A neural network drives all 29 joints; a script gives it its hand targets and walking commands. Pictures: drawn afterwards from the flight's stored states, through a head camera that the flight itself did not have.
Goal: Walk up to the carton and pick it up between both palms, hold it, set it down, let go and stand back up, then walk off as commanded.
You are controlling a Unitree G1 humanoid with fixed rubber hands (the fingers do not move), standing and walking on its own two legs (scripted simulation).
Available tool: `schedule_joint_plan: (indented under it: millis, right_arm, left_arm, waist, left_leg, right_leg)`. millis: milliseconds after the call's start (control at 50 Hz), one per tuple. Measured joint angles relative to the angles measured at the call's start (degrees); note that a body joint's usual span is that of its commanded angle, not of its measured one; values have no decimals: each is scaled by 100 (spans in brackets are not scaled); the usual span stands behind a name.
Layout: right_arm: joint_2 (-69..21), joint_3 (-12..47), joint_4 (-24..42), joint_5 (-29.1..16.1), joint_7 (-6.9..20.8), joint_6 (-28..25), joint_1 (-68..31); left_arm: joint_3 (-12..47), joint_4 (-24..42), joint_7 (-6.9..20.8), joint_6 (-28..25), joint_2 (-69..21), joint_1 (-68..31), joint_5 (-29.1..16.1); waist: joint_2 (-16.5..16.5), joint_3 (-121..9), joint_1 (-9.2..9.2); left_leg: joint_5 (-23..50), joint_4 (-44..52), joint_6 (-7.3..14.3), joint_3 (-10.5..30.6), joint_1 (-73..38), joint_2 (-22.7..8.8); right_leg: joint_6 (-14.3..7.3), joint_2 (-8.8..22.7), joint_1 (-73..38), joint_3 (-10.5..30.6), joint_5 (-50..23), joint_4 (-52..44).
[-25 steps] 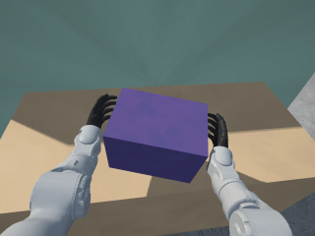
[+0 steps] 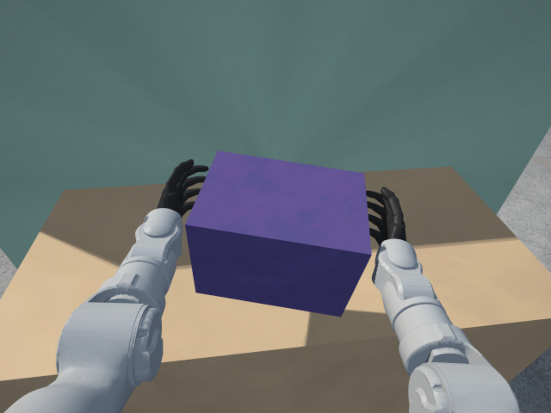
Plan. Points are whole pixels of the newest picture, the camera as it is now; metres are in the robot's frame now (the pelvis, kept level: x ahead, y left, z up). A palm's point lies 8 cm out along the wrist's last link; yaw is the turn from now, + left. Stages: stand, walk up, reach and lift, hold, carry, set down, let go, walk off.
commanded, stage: reach and lift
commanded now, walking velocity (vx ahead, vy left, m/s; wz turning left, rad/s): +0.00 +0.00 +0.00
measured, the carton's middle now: (279, 233) +0.41 -0.01 +0.08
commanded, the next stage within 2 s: hold in 1.72 s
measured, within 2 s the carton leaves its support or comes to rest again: neither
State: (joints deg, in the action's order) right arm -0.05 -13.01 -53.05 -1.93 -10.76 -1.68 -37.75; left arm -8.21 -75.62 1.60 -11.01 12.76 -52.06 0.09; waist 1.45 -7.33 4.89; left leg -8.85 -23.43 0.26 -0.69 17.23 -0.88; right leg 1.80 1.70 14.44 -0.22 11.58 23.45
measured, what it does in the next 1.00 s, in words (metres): stands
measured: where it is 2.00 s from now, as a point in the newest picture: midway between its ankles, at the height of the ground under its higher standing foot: outside the picture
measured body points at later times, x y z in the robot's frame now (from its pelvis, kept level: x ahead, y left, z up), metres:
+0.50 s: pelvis +0.03 -0.01 +0.00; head -0.02 +0.01 +0.45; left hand +0.42 +0.16 +0.17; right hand +0.40 -0.18 +0.17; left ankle +0.04 +0.12 -0.74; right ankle +0.01 -0.14 -0.74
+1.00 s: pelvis +0.01 -0.01 +0.01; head -0.04 +0.01 +0.45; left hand +0.39 +0.17 +0.16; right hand +0.39 -0.18 +0.16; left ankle +0.04 +0.12 -0.74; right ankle +0.01 -0.14 -0.74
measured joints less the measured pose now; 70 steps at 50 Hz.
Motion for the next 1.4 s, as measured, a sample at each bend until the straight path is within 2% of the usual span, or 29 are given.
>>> schedule_joint_plan:
  millis: [100, 160, 220, 260, 300, 360, 400, 460, 520, 560, 600, 640, 680, 740, 780, 820, 900, 940, 1000, 1140, 1180, 1220, 1300, 1360, 1400]
  right_arm:
    - [61, 144, 103, -39, -4, 284, -5]
    - [206, 415, 461, -301, -164, 384, 10]
    - [389, 618, 821, -447, -175, 533, -5]
    - [410, 624, 818, -450, -136, 672, -77]
    - [402, 626, 717, -451, -23, 883, -88]
    - [396, 771, 607, -455, 14, 1169, -60]
    - [394, 1054, 766, -550, -78, 1138, 47]
    - [401, 1307, 1396, -702, -298, 1080, 263]
    - [425, 1309, 1686, -725, -256, 1112, 272]
    - [440, 1311, 1670, -727, -203, 1212, 274]
    - [440, 1313, 1580, -728, -105, 1421, 276]
    - [440, 1311, 1464, -727, -18, 1596, 273]
    - [441, 1309, 1452, -725, -29, 1641, 273]
    - [456, 1308, 1557, -724, -77, 1446, 271]
    - [509, 1309, 1750, -740, -44, 1310, 271]
    - [537, 1261, 1764, -742, 17, 1244, 227]
    - [535, 1150, 1370, -589, 343, 1466, 32]
    - [533, 1147, 1255, -586, 426, 1621, -3]
    - [532, 1146, 1248, -584, 429, 1597, -5]
    - [536, 1145, 1428, -584, 191, 1223, -9]
    - [541, 1146, 1459, -585, 193, 1208, -8]
    - [541, 1147, 1455, -586, 210, 1292, -11]
    - [540, 1147, 1456, -587, 228, 1547, -11]
    - [539, 1179, 1587, -689, 187, 1617, 11]
    - [540, 1265, 1912, -799, 106, 1553, 83]
  left_arm:
    - [-97, 498, 19, 536, -38, 136, 101]
    - [9, 1113, -134, 644, -149, 407, -84]
    - [-9, 1718, -245, 795, -247, 605, -67]
    - [-345, 1875, -164, 1031, -325, 608, 323]
    - [-816, 1985, 76, 1443, -406, 608, 784]
    - [-996, 2334, 294, 2071, -443, 768, 1082]
    - [-958, 2991, 178, 2314, -521, 1110, 1029]
    - [-748, 4228, 23, 2468, -608, 1783, 700]
    - [-742, 4785, -40, 2591, -667, 1964, 703]
    - [-788, 4909, 45, 2788, -715, 1969, 987]
    - [-968, 4904, 252, 3084, -802, 1970, 1351]
    - [-1087, 4907, 360, 3417, -880, 1967, 1517]
    - [-1092, 4965, 355, 3574, -918, 1977, 1526]
    - [-1088, 5430, 170, 3663, -1031, 2030, 1300]
    - [-1029, 5796, 25, 3675, -1060, 2049, 1114]
    - [-1010, 5867, -13, 3644, -1082, 2018, 1115]
    - [-1191, 5776, 326, 3848, -1186, 2003, 1877]
    - [-1268, 5705, 488, 4060, -1188, 2002, 2016]
    - [-1271, 5710, 492, 4127, -1190, 2001, 1978]
    - [-1076, 5967, 7, 3970, -1197, 1998, 1414]
    - [-1076, 5976, 29, 3920, -1197, 1999, 1470]
    - [-1077, 5972, 175, 3962, -1198, 2001, 1746]
    - [-1083, 5970, 420, 4280, -1199, 2001, 2045]
    - [-1093, 6043, 427, 4389, -1198, 2008, 2024]
    - [-1081, 6443, 331, 4424, -1198, 2099, 1837]
  waist:
    - [4, 268, -3]
    - [-25, 77, -11]
    - [-17, -275, -28]
    - [2, -252, -28]
    - [44, -62, -32]
    - [72, 206, -33]
    - [73, 312, -34]
    - [72, 226, -33]
    - [72, 14, -32]
    - [74, 23, -31]
    - [98, 161, -31]
    - [124, 312, -34]
    - [135, 465, -34]
    - [137, 617, -35]
    - [124, 541, -34]
    - [100, 344, -34]
    - [131, 225, -35]
    - [162, 313, -45]
    - [174, 579, -45]
    - [169, 521, -45]
    - [157, 342, -45]
    - [155, 324, -45]
    - [155, 544, -45]
    - [155, 752, -45]
    - [155, 805, -46]
  left_leg:
    - [58, 130, -37, -1, -163, -5]
    - [36, 160, -77, -1, -149, -34]
    - [-24, 196, -98, -1, -170, -77]
    - [-68, 242, -100, -3, -392, -88]
    - [-99, 286, -100, -5, -657, -88]
    - [-110, 302, -100, -7, -820, -86]
    - [-100, 302, -106, -7, -824, -82]
    - [-104, 303, -134, -6, -812, -83]
    - [-148, 303, -146, -6, -838, -98]
    - [-166, 316, -146, -7, -984, -98]
    - [-169, 347, -147, -7, -1186, -94]
    - [-151, 361, -146, -7, -1281, -90]
    - [-113, 362, -146, -6, -1284, -89]
    - [-62, 362, -146, -5, -1287, -89]
    - [-60, 362, -147, -4, -1290, -89]
    - [-80, 362, -147, -4, -1292, -90]
    - [-62, 448, -146, -5, -1375, -82]
    - [-24, 491, -146, -6, -1394, -81]
    - [6, 497, -146, -6, -1396, -81]
    - [-57, 497, -147, -7, -1402, -78]
    - [-100, 497, -147, -8, -1408, -78]
    - [-132, 505, -147, -9, -1485, -78]
    - [-135, 514, -147, -9, -1587, -77]
    - [-106, 515, -147, -9, -1594, -76]
    - [-90, 515, -150, -8, -1597, -76]
  right_leg:
    - [-35, -5, -113, 0, 11, -23]
    - [-51, -34, -117, 0, 11, -102]
    - [-61, -76, -171, 0, 14, -221]
    - [-65, -88, -404, 0, 35, -296]
    - [-65, -89, -668, 0, 66, -338]
    - [-67, -86, -833, 0, 79, -358]
    - [-67, -82, -837, 0, 72, -358]
    - [-67, -82, -840, 0, 69, -391]
    - [-68, -96, -886, 1, 72, -438]
    - [-68, -96, -1045, 1, 72, -482]
    - [-68, -92, -1250, 1, 71, -519]
    - [-68, -89, -1341, 0, 63, -522]
    - [-68, -89, -1344, 0, 27, -522]
    - [-68, -89, -1347, 0, -22, -522]
    - [-68, -90, -1350, 0, -25, -522]
    - [-68, -90, -1351, 0, -9, -523]
    - [-70, -83, -1395, 0, 15, -522]
    - [-72, -83, -1394, 0, 11, -523]
    - [-72, -83, -1393, 0, -19, -522]
    - [-75, -79, -1400, 0, 40, -524]
    - [-78, -79, -1405, 0, 82, -524]
    - [-78, -79, -1485, 0, 112, -536]
    - [-78, -78, -1589, 0, 113, -551]
    - [-78, -78, -1597, 0, 85, -552]
    - [-78, -78, -1599, 0, 73, -552]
